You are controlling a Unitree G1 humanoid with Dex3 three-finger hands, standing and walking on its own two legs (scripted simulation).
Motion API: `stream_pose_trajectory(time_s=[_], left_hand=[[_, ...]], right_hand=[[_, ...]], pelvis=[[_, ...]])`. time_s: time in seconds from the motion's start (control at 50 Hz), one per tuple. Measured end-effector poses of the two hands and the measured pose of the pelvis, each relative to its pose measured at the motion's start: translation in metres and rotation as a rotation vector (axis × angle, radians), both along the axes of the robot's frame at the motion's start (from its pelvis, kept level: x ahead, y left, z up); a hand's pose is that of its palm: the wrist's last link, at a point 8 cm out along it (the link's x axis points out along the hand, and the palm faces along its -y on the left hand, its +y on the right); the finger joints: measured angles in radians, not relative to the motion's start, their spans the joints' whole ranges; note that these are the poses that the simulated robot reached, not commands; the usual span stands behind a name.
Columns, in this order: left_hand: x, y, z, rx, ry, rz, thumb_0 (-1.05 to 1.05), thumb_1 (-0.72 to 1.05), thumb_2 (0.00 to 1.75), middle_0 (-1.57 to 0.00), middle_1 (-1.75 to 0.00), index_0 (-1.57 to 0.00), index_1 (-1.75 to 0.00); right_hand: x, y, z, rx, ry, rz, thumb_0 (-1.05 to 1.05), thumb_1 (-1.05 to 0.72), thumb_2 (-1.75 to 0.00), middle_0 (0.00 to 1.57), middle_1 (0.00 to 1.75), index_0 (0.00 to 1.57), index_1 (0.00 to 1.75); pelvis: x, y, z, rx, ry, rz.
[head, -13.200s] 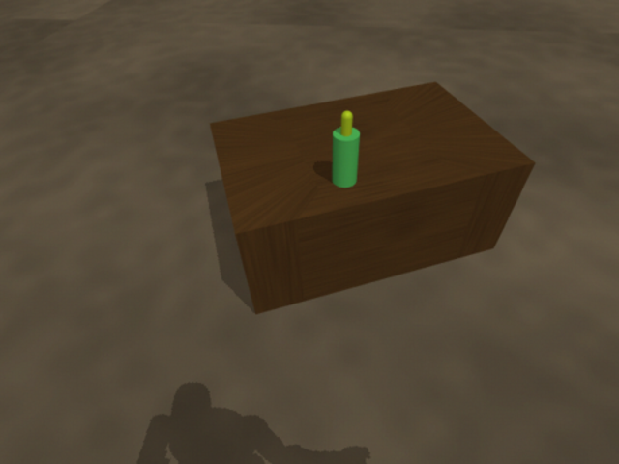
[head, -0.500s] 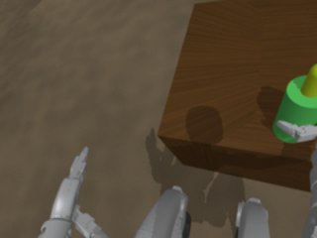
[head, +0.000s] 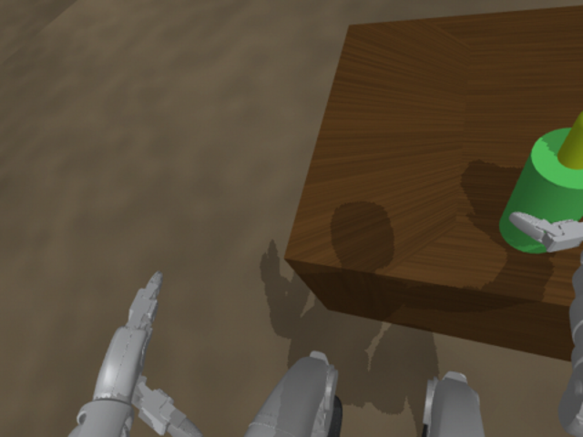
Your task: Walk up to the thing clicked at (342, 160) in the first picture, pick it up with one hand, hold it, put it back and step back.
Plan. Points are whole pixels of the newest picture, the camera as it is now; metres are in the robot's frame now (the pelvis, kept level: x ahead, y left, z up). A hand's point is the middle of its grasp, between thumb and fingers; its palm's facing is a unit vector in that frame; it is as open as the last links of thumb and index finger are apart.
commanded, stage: lift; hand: right
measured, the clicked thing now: (558, 183) +0.47 -0.21 -0.01
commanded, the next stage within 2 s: hold in 1.40 s
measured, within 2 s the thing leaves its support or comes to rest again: neither
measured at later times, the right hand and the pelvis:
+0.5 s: hand (572, 211) +0.42 -0.21 +0.02, palm faces +0.20 +0.98 -0.03, open 11.2 cm; pelvis +0.01 +0.00 +0.04, yaw -1 degrees
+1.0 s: hand (570, 230) +0.37 -0.18 +0.08, palm faces +0.18 +0.98 -0.02, open 11.2 cm; pelvis +0.02 +0.00 +0.08, yaw -2 degrees
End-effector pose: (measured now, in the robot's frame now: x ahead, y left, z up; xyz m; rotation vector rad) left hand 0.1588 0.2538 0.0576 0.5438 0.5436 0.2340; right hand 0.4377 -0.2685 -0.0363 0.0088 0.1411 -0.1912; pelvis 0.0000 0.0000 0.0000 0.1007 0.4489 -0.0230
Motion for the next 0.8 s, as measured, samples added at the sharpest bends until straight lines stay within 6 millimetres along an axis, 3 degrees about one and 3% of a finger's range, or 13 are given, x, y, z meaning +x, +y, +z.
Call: stream_pose_trajectory(time_s=[0.2, 0.36, 0.6, 0.8], left_hand=[[-0.001, -0.001, 0.016, -0.014, -0.016, 0.013, -0.01, -0.53, 0.06, -0.06, -0.05, -0.06, -0.06], [0.002, -0.01, 0.007, -0.092, 0.019, 0.014, -0.01, -0.53, 0.06, -0.05, -0.05, -0.06, -0.05], [0.009, -0.009, 0.008, -0.168, 0.025, 0.036, -0.01, -0.55, 0.07, -0.05, -0.05, -0.05, -0.05], [0.01, -0.006, 0.007, -0.223, 0.023, 0.059, -0.01, -0.54, 0.06, -0.05, -0.05, -0.05, -0.05]], right_hand=[[-0.012, 0.008, 0.015, -0.001, -0.001, 0.006, -0.01, 0.56, -1.0, 0.61, 1.02, 0.69, 1.06], [-0.034, 0.009, 0.035, -0.02, -0.002, 0.003, -0.01, 0.56, -1.01, 0.61, 1.01, 0.69, 1.06], [-0.065, 0.016, 0.084, -0.027, -0.028, -0.001, -0.01, 0.56, -1.01, 0.62, 1.0, 0.7, 1.05], [-0.09, 0.027, 0.106, -0.024, -0.022, 0.003, -0.01, 0.57, -1.01, 0.62, 1.0, 0.7, 1.05]], pelvis=[[0.004, -0.001, 0.013, -0.006, -0.03, 0.0], [0.008, -0.003, 0.027, -0.018, -0.066, -0.001], [0.014, -0.005, 0.053, -0.044, -0.151, -0.009], [0.015, -0.003, 0.067, -0.065, -0.205, -0.006]])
